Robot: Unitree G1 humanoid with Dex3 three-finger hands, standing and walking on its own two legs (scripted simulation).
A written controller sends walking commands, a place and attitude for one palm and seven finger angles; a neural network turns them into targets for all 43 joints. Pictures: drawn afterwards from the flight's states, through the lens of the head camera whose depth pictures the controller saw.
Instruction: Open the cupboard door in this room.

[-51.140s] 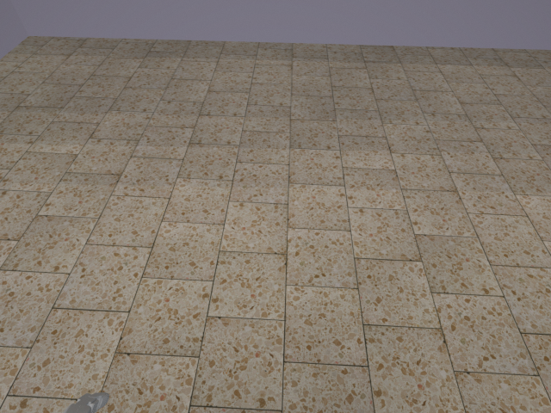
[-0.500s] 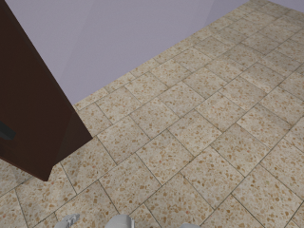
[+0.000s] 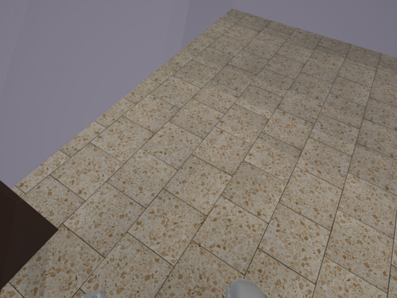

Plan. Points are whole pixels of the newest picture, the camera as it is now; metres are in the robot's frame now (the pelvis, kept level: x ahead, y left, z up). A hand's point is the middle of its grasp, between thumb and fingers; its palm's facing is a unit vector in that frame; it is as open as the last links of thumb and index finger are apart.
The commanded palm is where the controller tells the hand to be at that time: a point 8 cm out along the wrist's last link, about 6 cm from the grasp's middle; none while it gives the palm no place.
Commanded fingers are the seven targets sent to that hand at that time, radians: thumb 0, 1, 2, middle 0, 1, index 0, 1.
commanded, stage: walk to a spot facing it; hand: left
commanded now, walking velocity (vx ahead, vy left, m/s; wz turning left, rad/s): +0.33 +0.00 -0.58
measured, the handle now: out of the picture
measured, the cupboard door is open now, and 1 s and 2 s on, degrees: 46 46 46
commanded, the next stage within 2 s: turn to face it in 1.22 s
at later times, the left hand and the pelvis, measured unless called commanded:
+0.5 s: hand (151, 257) +0.23 +0.12 -0.18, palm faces -0.14 -0.97 -0.19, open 7.3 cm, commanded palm none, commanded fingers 0.00 0.90 0.90 -0.20 -0.30 -0.20 -0.30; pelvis +0.18 -0.06 +0.00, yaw -11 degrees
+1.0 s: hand (199, 150) +0.57 +0.02 -0.17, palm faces -0.40 -0.90 -0.18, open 7.4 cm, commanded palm none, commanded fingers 0.00 0.90 0.90 -0.20 -0.30 -0.20 -0.30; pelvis +0.41 -0.11 -0.01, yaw -23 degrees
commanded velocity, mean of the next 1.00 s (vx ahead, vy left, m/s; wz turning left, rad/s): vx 0.36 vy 0.00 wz -0.32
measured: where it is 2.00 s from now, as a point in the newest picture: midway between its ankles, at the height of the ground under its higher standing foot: (246, 205)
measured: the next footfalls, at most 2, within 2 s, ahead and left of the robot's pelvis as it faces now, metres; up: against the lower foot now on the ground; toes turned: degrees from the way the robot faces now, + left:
right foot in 0.16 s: +0.14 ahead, -0.15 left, +0.00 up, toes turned -12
left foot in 0.58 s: +0.39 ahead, +0.03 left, +0.00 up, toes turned -7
